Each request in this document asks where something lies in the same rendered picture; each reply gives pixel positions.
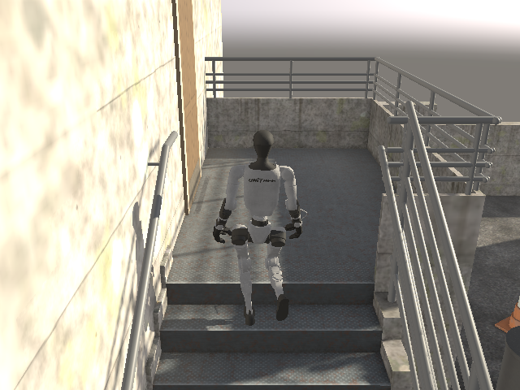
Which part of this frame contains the right robot thigh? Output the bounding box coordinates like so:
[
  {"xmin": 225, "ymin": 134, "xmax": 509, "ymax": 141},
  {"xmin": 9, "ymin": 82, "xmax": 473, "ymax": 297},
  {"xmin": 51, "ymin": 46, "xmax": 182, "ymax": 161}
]
[{"xmin": 265, "ymin": 227, "xmax": 286, "ymax": 271}]

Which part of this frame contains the robot right forearm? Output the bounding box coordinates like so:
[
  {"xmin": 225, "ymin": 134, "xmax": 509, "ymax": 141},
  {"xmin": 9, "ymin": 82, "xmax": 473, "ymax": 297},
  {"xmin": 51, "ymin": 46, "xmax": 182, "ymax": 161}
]
[{"xmin": 289, "ymin": 200, "xmax": 302, "ymax": 228}]

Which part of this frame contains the right robot hand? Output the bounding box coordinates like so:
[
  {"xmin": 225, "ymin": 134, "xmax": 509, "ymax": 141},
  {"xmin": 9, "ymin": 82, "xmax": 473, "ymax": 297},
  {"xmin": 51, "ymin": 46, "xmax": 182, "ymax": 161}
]
[{"xmin": 285, "ymin": 223, "xmax": 303, "ymax": 239}]

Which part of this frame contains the humanoid robot head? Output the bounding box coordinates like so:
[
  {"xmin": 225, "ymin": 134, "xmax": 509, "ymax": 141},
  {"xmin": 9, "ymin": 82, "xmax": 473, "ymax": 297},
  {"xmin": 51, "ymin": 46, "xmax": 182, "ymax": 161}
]
[{"xmin": 249, "ymin": 130, "xmax": 276, "ymax": 171}]

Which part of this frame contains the left robot hand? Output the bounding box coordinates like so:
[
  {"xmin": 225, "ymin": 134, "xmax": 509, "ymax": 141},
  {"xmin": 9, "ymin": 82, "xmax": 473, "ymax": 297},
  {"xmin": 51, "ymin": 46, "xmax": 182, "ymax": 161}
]
[{"xmin": 213, "ymin": 226, "xmax": 232, "ymax": 243}]

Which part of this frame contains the robot right upper arm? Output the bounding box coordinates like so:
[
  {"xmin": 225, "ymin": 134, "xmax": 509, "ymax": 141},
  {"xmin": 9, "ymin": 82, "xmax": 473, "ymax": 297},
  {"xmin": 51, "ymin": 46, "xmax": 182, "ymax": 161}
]
[{"xmin": 279, "ymin": 166, "xmax": 297, "ymax": 210}]

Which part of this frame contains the robot left upper arm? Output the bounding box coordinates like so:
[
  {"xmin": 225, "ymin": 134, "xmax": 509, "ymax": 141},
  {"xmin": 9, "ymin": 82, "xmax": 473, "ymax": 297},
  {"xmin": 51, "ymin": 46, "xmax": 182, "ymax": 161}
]
[{"xmin": 224, "ymin": 165, "xmax": 245, "ymax": 210}]

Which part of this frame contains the robot left forearm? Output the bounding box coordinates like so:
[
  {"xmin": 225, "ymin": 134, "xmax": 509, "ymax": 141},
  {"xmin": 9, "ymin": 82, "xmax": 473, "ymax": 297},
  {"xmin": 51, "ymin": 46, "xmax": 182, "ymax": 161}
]
[{"xmin": 215, "ymin": 198, "xmax": 232, "ymax": 230}]

